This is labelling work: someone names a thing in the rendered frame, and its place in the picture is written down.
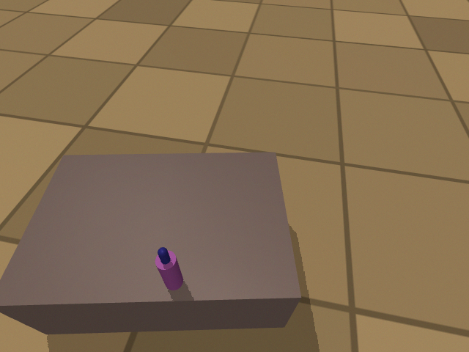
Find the bottle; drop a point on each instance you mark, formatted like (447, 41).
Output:
(169, 269)

